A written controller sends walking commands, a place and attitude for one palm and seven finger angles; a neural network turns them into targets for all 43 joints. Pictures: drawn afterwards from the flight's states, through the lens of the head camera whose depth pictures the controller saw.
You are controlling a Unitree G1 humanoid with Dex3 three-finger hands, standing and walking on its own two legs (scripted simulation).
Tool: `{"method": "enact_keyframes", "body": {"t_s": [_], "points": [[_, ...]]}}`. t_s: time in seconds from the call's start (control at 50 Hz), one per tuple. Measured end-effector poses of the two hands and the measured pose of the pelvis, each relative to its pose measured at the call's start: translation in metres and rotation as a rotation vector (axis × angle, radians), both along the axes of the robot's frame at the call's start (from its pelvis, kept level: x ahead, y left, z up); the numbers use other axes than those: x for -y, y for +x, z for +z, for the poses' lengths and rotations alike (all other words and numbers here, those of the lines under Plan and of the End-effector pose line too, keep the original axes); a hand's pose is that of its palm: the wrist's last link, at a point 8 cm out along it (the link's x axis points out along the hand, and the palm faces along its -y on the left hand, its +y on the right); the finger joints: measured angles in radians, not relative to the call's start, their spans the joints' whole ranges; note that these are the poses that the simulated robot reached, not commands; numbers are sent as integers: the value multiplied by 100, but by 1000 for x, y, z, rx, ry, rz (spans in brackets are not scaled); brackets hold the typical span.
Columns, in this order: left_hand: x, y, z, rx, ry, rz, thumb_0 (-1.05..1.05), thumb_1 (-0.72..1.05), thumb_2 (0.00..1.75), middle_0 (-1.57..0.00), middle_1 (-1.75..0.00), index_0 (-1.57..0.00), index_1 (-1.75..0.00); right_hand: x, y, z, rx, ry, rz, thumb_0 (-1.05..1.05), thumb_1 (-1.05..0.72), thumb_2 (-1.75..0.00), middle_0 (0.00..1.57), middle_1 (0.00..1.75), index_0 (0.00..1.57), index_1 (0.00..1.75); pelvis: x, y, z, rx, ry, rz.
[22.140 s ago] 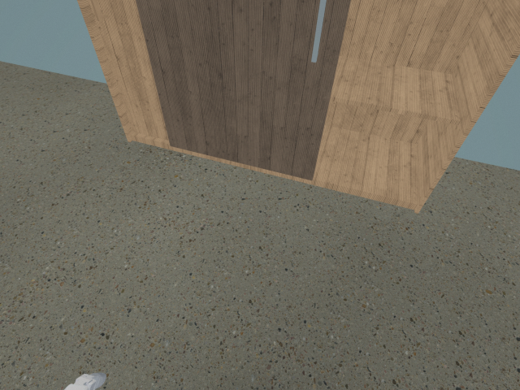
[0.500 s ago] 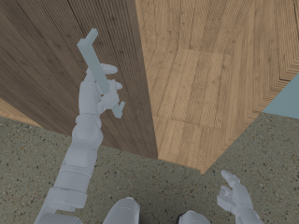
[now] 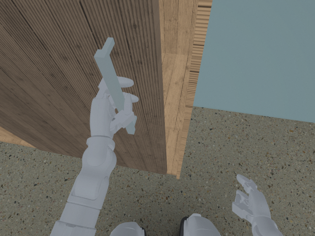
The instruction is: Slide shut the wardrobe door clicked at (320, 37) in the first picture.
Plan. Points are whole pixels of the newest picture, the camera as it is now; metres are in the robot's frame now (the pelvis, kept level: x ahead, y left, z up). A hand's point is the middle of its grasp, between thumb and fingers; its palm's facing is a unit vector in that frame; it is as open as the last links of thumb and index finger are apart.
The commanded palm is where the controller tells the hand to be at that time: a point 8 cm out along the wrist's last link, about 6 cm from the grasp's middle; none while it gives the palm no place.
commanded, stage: step sideways, sliding the door along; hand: left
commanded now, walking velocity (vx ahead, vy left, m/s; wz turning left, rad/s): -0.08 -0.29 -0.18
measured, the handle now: (123, 97) +0.40 +0.12 +0.10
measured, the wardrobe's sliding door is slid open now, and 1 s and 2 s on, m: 0.06 0.00 0.00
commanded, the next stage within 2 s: stop walking and hold the door there in 0.52 s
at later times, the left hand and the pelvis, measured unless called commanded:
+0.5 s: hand (160, 116) +0.34 +0.03 +0.11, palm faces +0.27 -0.96 -0.06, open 6.1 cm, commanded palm +0.31 +0.00 +0.11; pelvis -0.04 -0.15 +0.00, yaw -3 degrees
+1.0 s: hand (155, 116) +0.35 +0.04 +0.10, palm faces +0.41 -0.85 -0.34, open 5.8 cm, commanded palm +0.31 +0.07 +0.10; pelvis -0.02 -0.24 +0.01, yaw -10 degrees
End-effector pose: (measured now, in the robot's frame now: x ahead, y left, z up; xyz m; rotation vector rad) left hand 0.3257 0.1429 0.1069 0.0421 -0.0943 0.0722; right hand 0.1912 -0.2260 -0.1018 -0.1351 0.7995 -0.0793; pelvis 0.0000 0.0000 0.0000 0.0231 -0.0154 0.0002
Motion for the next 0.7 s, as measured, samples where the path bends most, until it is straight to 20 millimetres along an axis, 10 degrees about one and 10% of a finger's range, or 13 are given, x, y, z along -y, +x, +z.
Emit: {"method": "enact_keyframes", "body": {"t_s": [0.14, 0.32, 0.7], "points": [[56, -7, 0, 3, -19, -83, 2, 81, 82, -37, -140, -28, -141, 43, -30, 10, -35, -17, 17, 1, -91, -90, 20, 29, 20, 30, 45, -14, 3, 28, -22, -44], [68, -13, 3, -22, 43, 163, 0, 80, 85, -40, -140, -17, -141, 109, -41, -14, -33, 51, 3, 1, -91, -90, 20, 29, 20, 30, 121, -25, -11, 54, -57, -38], [70, -17, 6, -58, 155, 271, -5, 75, 85, -37, -140, -18, -140, 221, -75, 14, -96, -35, -34, 1, -91, -90, 21, 30, 20, 30, 211, -29, 5, 31, -72, -124]]}}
